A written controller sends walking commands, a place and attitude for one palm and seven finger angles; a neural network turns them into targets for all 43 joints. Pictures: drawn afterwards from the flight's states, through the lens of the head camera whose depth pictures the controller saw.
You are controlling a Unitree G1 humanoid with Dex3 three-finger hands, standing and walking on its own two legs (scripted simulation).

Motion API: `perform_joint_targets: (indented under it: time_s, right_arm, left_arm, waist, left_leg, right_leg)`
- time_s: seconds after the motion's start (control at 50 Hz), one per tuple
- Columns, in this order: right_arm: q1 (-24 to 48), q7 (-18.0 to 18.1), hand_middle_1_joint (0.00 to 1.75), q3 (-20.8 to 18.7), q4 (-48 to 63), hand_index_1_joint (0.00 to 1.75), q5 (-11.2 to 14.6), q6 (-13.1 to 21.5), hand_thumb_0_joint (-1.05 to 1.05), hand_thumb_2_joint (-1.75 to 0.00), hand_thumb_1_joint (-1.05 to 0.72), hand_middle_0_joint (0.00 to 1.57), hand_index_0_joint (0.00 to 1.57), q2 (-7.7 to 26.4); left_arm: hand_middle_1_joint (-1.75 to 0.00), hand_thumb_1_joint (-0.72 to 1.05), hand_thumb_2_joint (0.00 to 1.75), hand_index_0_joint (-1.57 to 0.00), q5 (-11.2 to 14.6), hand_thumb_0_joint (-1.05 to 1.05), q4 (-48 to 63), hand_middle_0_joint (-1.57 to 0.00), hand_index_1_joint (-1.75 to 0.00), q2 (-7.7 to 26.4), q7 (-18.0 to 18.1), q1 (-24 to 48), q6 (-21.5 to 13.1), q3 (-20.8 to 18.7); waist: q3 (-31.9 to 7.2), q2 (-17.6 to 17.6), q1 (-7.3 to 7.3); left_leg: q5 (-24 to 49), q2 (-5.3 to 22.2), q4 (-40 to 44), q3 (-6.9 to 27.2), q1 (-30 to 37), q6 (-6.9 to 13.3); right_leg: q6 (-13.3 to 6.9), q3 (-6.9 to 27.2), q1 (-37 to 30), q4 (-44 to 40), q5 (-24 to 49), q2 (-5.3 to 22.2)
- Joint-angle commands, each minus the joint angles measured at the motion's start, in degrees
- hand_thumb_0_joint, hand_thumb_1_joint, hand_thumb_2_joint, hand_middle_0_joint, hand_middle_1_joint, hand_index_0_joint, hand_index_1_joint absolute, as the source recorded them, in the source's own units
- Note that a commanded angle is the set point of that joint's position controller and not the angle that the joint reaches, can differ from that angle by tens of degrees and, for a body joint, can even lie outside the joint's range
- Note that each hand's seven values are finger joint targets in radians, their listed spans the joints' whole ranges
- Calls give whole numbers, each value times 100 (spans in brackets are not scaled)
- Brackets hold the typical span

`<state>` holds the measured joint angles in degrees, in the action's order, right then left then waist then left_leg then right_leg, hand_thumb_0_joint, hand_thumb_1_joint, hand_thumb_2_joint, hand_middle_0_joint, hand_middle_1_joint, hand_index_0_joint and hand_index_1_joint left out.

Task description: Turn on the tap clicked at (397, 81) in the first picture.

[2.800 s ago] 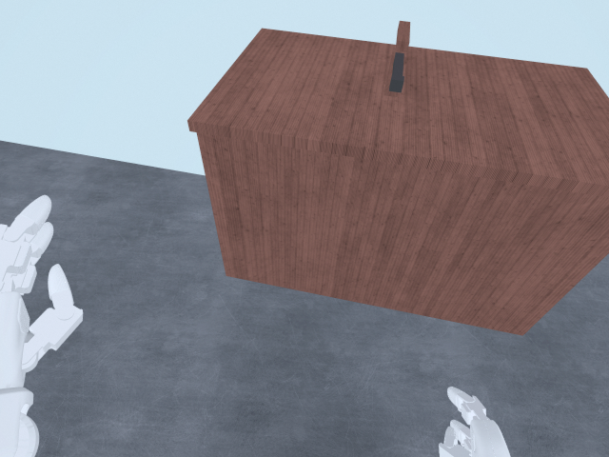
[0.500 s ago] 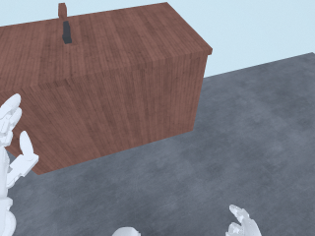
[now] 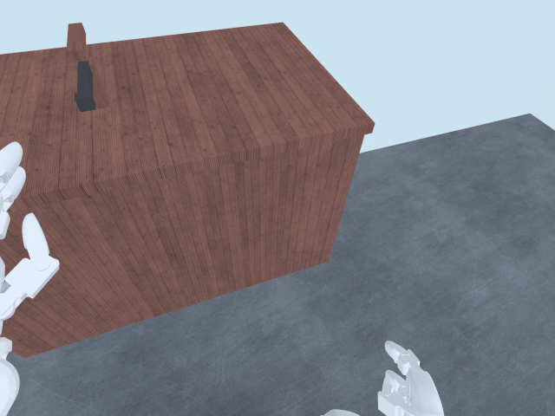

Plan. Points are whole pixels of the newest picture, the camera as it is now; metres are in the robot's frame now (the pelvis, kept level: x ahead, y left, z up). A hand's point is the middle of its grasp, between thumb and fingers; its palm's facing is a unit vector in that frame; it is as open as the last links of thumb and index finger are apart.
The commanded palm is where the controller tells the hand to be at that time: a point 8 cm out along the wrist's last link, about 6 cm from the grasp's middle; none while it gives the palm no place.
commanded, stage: take the last steps up to it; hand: left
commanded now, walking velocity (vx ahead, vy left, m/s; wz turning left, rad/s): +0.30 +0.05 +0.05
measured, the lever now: (85, 101) +0.64 +0.41 +0.09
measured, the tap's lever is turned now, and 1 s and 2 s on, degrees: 0 0 0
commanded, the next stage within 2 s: come to a stop and stand still in 0.70 s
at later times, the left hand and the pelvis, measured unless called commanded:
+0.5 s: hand (122, 185) +0.33 +0.20 +0.19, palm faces +0.41 -0.79 -0.45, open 7.4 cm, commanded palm +0.27 +0.25 +0.18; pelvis +0.13 -0.03 +0.00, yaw +3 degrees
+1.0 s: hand (128, 145) +0.41 +0.23 +0.18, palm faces +0.46 -0.75 -0.47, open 7.4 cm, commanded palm +0.36 +0.26 +0.18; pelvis +0.21 -0.03 -0.01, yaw +2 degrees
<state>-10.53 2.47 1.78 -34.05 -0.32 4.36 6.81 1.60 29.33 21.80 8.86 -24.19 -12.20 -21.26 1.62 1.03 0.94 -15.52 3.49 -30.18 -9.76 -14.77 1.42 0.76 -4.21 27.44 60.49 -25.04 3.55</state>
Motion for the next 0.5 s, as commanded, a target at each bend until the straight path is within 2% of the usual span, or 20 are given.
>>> perform_joint_targets:
  time_s: [0.0,0.04,0.08,0.1,0.12,0.14,0.16,0.18,0.2,0.22,0.24,0.26,0.28,0.32,0.36,0.38,0.4,0.44,0.46,0.48]
  right_arm:
    - [204,59,30,-442,728,30,39,331,0,-90,-90,20,20,1077]
    - [185,88,30,-432,703,30,46,336,0,-90,-90,20,20,1071]
    - [208,135,30,-440,684,30,60,326,0,-90,-90,20,20,1087]
    - [244,162,30,-438,658,30,64,308,0,-90,-90,20,20,1070]
    - [244,178,30,-442,617,30,78,279,0,-90,-90,20,20,1062]
    - [227,178,30,-452,581,30,99,244,0,-90,-90,20,20,987]
    - [283,170,30,-443,656,30,96,204,0,-90,-90,20,20,854]
    - [466,139,30,-421,724,30,78,240,0,-90,-90,20,20,960]
    - [472,106,30,-460,640,30,59,271,0,-90,-90,20,20,1024]
    - [372,95,30,-496,531,30,70,275,0,-90,-90,20,20,1061]
    - [428,82,30,-450,492,30,49,207,0,-90,-90,20,20,1056]
    - [455,67,30,-413,450,30,40,123,0,-90,-90,20,20,1018]
    - [555,70,30,-409,479,30,57,77,0,-90,-90,20,20,1025]
    - [518,84,30,-426,534,30,29,75,0,-90,-90,20,20,1041]
    - [434,86,30,-463,633,30,20,93,0,-90,-90,20,20,1026]
    - [418,118,30,-495,678,30,20,110,0,-90,-90,20,20,1028]
    - [363,113,30,-472,753,30,14,121,0,-90,-90,20,20,965]
    - [322,115,30,-512,844,30,20,132,0,-90,-90,20,20,963]
    - [276,130,30,-520,855,30,22,125,0,-90,-90,20,20,963]
    - [179,144,30,-543,843,30,39,110,0,-90,-90,20,20,992]
  left_arm:
    - [-30,90,90,-20,10,0,1327,-20,-30,778,74,-398,-361,-678]
    - [-30,90,90,-20,15,0,1108,-20,-30,732,63,-329,-335,-651]
    - [-30,90,90,-20,-1,0,892,-20,-30,741,60,-123,-305,-643]
    - [-30,90,90,-20,-6,0,768,-20,-30,751,63,-20,-296,-645]
    - [-30,90,90,-20,-31,0,614,-20,-30,747,64,74,-273,-628]
    - [-30,90,90,-20,-87,0,524,-20,-30,832,66,218,-248,-613]
    - [-30,90,90,-20,-140,0,493,-20,-30,997,85,332,-229,-668]
    - [-30,90,90,-20,-83,0,420,-20,-30,1055,90,306,-198,-742]
    - [-30,90,90,-20,-58,0,739,-20,-30,975,57,717,-276,-599]
    - [-30,90,90,-20,-47,0,677,-20,-30,1079,45,531,-340,-705]
    - [-30,90,90,-20,-80,0,733,-20,-30,1034,23,318,-388,-704]
    - [-30,90,90,-20,-111,0,822,-20,-30,1016,27,160,-434,-724]
    - [-30,90,90,-20,-127,0,1132,-20,-30,1061,31,354,-485,-717]
    - [-30,90,90,-20,-109,0,1266,-20,-30,1051,70,191,-554,-747]
    - [-30,90,90,-20,-75,0,1386,-20,-30,1072,123,-30,-563,-840]
    - [-30,90,90,-20,-51,0,1485,-20,-30,1134,162,-138,-575,-923]
    - [-30,90,90,-20,-29,0,1404,-20,-30,1046,187,-332,-550,-917]
    - [-30,90,90,-20,-1,0,1310,-20,-30,929,219,-430,-481,-873]
    - [-30,90,90,-20,12,0,1232,-20,-30,898,236,-445,-462,-871]
    - [-30,90,90,-20,25,0,1122,-20,-30,808,244,-457,-433,-801]
  waist:
    - [-666,-1371,-62]
    - [-599,-1336,-27]
    - [-613,-1188,-27]
    - [-661,-1064,-68]
    - [-795,-785,-101]
    - [-963,76,-135]
    - [-1035,1669,-122]
    - [-883,1707,-233]
    - [-760,1238,-141]
    - [-623,1029,-124]
    - [-508,688,-127]
    - [-576,499,-101]
    - [-639,311,-86]
    - [-594,302,-50]
    - [-706,456,-110]
    - [-813,417,-121]
    - [-841,532,-185]
    - [-857,609,-241]
    - [-839,570,-230]
    - [-879,555,-150]
  left_leg:
    - [1519,1287,1314,996,494,760]
    - [1563,1278,1212,825,500,671]
    - [1285,1185,891,642,440,549]
    - [1113,1135,508,590,263,494]
    - [972,982,-123,446,31,399]
    - [474,677,-1327,229,-439,280]
    - [-972,-69,-2963,10,-1816,27]
    - [-1623,-206,-3947,697,-2446,-47]
    - [-1352,2,-4295,1099,-2405,-107]
    - [-1042,167,-4434,1196,-2471,-162]
    - [-751,236,-4448,1182,-2436,-220]
    - [-531,263,-4376,1104,-2399,-256]
    - [-492,301,-4052,1042,-2252,-264]
    - [-265,334,-3226,853,-1901,-266]
    - [-149,270,-2188,559,-1567,-238]
    - [-174,224,-1704,410,-1439,-225]
    - [-109,150,-1387,280,-1350,-207]
    - [-65,20,-892,106,-1136,-181]
    - [16,-42,-676,32,-1012,-177]
    - [159,-60,-317,19,-740,-176]
  right_leg:
    - [84,-315,-162,-1226,621,65]
    - [109,-535,-432,-1846,737,-56]
    - [115,-731,-898,-2464,948,-204]
    - [99,-796,-1348,-2858,1042,-245]
    - [45,-764,-1947,-3254,1225,-246]
    - [-183,1,-2498,-3612,1168,285]
    - [-780,2334,-3153,-4097,1440,1590]
    - [-1112,3344,-3078,-4409,1616,2246]
    - [-1139,3242,-2723,-4574,973,2277]
    - [-1178,2951,-2556,-4524,870,2186]
    - [-1125,2386,-2330,-4418,1208,1976]
    - [-1025,1704,-2298,-4326,1704,1804]
    - [-993,1371,-2197,-4295,1997,1761]
    - [-913,750,-1942,-4322,2460,1604]
    - [-921,593,-2110,-4245,2735,1500]
    - [-933,517,-2360,-4133,2963,1481]
    - [-923,427,-2473,-4039,3102,1427]
    - [-918,568,-2544,-3905,3194,1407]
    - [-886,581,-2533,-3853,3147,1364]
    - [-816,500,-2558,-3680,3091,1336]
